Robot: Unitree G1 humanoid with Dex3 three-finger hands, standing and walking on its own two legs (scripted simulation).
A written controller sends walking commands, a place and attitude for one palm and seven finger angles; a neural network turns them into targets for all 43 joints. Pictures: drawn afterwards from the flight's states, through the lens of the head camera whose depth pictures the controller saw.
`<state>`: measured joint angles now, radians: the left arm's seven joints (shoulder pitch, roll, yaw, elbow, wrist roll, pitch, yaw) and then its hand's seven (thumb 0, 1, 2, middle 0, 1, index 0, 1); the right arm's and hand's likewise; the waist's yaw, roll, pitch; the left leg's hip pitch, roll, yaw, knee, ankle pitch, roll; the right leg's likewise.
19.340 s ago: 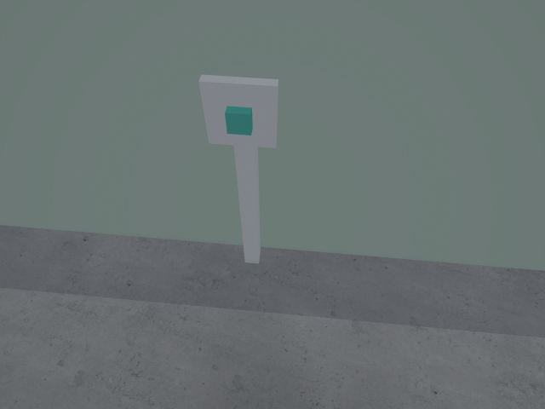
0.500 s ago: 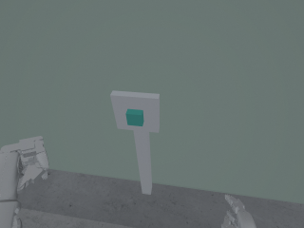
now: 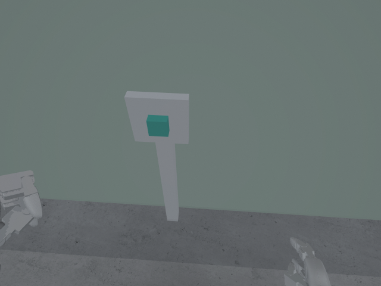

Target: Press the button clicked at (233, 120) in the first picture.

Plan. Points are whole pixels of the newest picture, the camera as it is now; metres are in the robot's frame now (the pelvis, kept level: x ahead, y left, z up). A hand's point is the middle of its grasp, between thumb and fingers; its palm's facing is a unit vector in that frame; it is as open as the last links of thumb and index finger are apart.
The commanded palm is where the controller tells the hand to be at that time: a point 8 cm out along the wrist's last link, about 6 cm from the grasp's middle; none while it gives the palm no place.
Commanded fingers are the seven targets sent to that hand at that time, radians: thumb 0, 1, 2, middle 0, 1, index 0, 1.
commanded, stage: step back with the hand held close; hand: left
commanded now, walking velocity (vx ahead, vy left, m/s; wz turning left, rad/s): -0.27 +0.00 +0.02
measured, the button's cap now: (158, 125) +0.55 +0.13 +0.00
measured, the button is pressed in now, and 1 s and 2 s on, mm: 0 0 0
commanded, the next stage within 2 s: stop stepping back and stand still in 0.80 s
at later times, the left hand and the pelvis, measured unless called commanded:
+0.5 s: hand (8, 260) +0.12 +0.24 +0.17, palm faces +0.37 -0.81 -0.46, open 3.1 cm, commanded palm +0.05 +0.29 +0.19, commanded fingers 0.00 0.90 0.90 -1.30 -1.50 -1.30 -1.50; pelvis -0.06 +0.00 -0.01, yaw +4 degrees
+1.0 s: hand out of the picture +0.03 +0.21 +0.18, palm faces +0.27 -0.86 -0.43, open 3.1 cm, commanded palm -0.02 +0.27 +0.19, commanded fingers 0.00 0.90 0.90 -1.30 -1.50 -1.30 -1.50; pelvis -0.17 -0.01 +0.00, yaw -3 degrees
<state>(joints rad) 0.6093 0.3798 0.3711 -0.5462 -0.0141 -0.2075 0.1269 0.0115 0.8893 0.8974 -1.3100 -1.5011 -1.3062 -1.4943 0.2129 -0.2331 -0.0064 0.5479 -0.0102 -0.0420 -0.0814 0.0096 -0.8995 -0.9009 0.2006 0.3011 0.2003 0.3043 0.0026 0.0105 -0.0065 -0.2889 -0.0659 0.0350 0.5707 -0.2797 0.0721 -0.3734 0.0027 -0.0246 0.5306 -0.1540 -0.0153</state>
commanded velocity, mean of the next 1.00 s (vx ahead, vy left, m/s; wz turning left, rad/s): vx -0.28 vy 0.01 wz -0.02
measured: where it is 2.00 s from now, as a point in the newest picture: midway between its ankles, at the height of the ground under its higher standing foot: outside the picture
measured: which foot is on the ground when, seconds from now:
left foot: down 0.00-0.88, up 0.90-0.96, down 0.98-1.00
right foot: down 0.00-0.54, up 0.56-0.82, down 0.84-1.00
